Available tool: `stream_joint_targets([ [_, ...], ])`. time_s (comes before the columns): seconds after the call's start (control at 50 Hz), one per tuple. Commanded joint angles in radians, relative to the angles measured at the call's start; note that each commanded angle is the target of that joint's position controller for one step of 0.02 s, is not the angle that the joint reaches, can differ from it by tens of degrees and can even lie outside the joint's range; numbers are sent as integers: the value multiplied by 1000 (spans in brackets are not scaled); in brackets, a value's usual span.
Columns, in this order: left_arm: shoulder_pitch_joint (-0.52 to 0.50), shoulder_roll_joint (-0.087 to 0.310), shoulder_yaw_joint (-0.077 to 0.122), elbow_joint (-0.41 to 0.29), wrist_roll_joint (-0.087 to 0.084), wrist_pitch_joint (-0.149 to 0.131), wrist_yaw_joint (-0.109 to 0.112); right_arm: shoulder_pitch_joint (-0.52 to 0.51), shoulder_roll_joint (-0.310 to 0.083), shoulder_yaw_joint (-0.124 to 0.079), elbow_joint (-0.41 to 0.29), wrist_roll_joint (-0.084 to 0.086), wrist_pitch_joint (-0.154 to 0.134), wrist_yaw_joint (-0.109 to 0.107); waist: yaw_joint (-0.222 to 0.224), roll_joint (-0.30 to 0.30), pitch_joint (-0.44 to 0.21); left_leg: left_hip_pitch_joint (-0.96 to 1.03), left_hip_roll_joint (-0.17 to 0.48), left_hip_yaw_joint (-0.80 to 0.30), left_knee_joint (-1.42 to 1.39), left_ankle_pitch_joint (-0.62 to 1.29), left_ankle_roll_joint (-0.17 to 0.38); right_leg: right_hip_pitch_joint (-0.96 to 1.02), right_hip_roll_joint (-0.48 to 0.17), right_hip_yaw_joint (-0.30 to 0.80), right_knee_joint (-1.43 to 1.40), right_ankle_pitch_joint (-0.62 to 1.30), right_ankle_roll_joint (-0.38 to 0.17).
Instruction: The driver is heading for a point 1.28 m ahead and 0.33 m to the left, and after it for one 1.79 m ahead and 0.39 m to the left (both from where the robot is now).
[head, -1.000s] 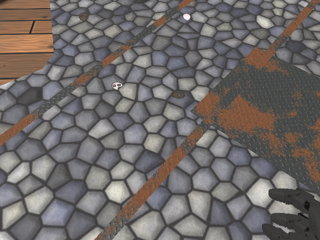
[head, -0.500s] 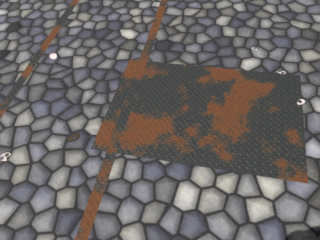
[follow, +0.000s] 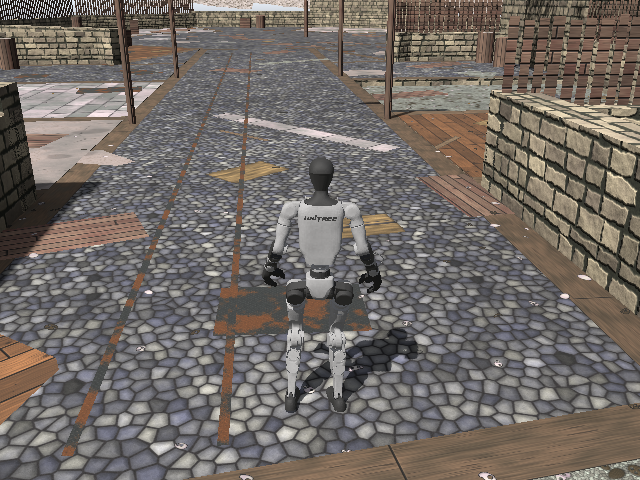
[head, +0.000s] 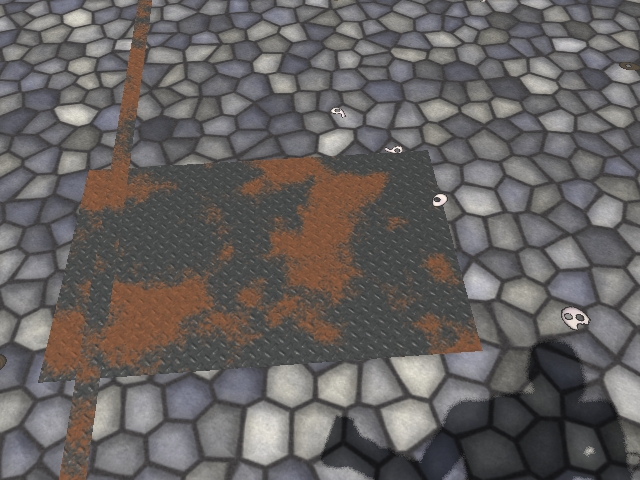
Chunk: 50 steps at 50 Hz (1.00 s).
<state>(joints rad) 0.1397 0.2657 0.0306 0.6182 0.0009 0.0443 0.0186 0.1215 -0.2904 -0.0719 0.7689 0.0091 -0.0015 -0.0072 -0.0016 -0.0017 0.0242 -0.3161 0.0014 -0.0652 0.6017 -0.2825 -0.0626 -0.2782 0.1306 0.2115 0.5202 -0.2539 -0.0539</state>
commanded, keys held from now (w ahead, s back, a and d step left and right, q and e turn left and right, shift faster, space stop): shift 0.64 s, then w+shift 0.36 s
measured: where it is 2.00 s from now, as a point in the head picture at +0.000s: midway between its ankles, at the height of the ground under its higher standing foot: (351, 319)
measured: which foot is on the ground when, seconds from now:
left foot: up 0.00-0.00, down 0.02-0.98, up 1.00-1.00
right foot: down 0.00-0.68, up 0.70-0.98, down 1.00-1.00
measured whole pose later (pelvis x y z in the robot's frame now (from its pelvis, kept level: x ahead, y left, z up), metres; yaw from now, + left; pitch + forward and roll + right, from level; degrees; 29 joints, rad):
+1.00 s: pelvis +0.10 -0.02 -0.01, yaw +1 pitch +2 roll +0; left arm 0.21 0.30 0.05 0.71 -0.04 -0.09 0.00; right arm 0.36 -0.32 -0.04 0.92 0.02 -0.07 0.01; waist -0.04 0.03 -0.02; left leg -0.11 0.06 -0.07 0.51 -0.42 0.01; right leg -0.33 -0.04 -0.04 0.55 -0.27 -0.01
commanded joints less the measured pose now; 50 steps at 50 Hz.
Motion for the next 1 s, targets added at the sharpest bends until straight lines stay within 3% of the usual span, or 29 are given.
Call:
stream_joint_targets([
  [0.02,21,124,35,-39,-3,-18,1,14,-104,-16,-61,-18,-32,8,-9,-84,-128,178,58,-32,-246,323,48,89,-212,195,-53,400,-80],
  [0.04,84,110,33,-33,20,-30,-3,18,-177,-29,-70,-32,-31,2,42,54,-159,273,177,-127,-193,597,107,24,-132,113,19,198,-26],
  [0.06,115,97,31,-21,19,-39,-9,-18,-154,-21,-58,-35,-24,1,72,172,-155,249,230,-179,-174,630,204,-6,-69,14,22,-30,19],
  [0.08,97,115,32,-13,25,-40,-10,-42,-99,-6,-66,-27,-23,2,53,167,-148,214,241,-200,-202,523,237,18,-86,-9,7,-62,52],
  [0.1,53,121,35,-17,19,-36,-8,-45,-91,-4,-61,-22,-23,3,34,155,-129,204,205,-183,-204,424,213,27,-94,-19,-9,-2,60],
  [0.18,43,109,37,-9,12,-17,-8,-28,-108,-2,-50,-18,-35,2,11,95,-78,179,114,-97,-180,269,136,42,-104,-1,-42,159,45],
  [0.32,76,102,40,24,11,-31,1,-18,-89,12,-28,-12,-22,-3,-6,7,-58,194,71,-66,-152,244,124,47,-114,17,-66,220,47],
  [0.64,124,99,38,84,11,-36,25,-22,-86,28,90,-10,-23,7,-1,5,-31,166,37,-52,-188,197,111,113,-123,9,-85,247,62],
  [0.66,145,87,36,100,10,-34,27,7,-86,28,109,-11,-21,5,-5,20,-70,180,26,-53,-214,-4,121,121,-92,-25,-70,82,60],
  [0.68,146,87,39,102,-1,-35,26,34,-123,15,120,4,-18,2,-18,66,-45,178,40,-102,-252,-320,158,48,-46,-78,-6,-203,49],
  [0.7,103,85,37,78,-11,-46,22,88,-154,6,133,15,-22,0,-45,131,22,179,136,-258,-346,-578,224,-97,-40,-111,86,-331,45],
  [0.72,39,68,30,41,-35,-67,19,124,-200,-5,142,19,-35,-2,-61,211,108,171,288,-466,-473,-724,307,-225,-65,-163,209,-274,43],
  [0.74,-34,92,33,12,-48,-91,16,129,-205,-11,136,11,-50,-7,-85,199,186,140,376,-577,-524,-656,355,-331,-142,-130,325,-236,40],
  [0.76,-34,114,41,12,-46,-111,11,133,-190,-9,131,3,-67,-9,-80,150,183,195,390,-586,-526,-552,361,-415,-179,-106,412,-219,37],
  [0.8,19,100,41,27,-33,-137,-7,118,-159,-1,109,11,-85,-5,-50,104,94,289,342,-469,-492,-403,315,-456,-226,-117,424,-143,29],
  [0.84,8,74,34,29,-23,-150,-20,104,-161,-1,92,23,-82,-1,-50,122,46,230,247,-285,-489,-263,262,-307,-214,-182,267,-77,43],
  [0.88,14,51,26,36,-20,-152,-29,96,-188,-6,81,27,-78,6,-35,150,30,104,185,-164,-477,-186,248,-107,-171,-247,131,-28,64],
  [0.92,50,57,28,46,-34,-146,-30,110,-200,-8,78,36,-78,15,-9,127,37,28,194,-142,-438,-204,254,15,-153,-286,43,41,71],
  [0.96,163,81,41,81,-43,-139,-21,108,-166,6,68,30,-80,22,56,93,26,-71,188,-122,-336,-194,237,179,-129,-314,21,34,55],
  [0.98,296,118,60,115,-50,-138,-13,93,-118,23,56,12,-85,26,129,52,-22,-143,148,-78,-169,-77,213,337,-129,-298,13,8,31],
  [1.0,481,214,87,147,-36,-138,-4,45,-33,50,18,-13,-96,30,217,-165,-89,-297,60,28,265,-24,148,500,-305,-39,-97,-182,-32],
])
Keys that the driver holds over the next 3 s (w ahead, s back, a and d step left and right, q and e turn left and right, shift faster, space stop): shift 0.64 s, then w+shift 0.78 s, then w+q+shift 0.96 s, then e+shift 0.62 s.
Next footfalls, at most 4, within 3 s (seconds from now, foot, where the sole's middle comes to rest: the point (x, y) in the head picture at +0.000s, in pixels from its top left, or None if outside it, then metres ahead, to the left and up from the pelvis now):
0.02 left None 0.03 0.15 -0.77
1.00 right None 0.16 -0.15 -0.77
1.48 left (306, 394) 0.65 0.07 -0.77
1.94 right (375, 245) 1.07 -0.10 -0.77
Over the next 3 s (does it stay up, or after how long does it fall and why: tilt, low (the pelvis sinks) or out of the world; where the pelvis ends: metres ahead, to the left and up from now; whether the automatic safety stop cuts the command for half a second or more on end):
stays up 1.41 0.39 -0.02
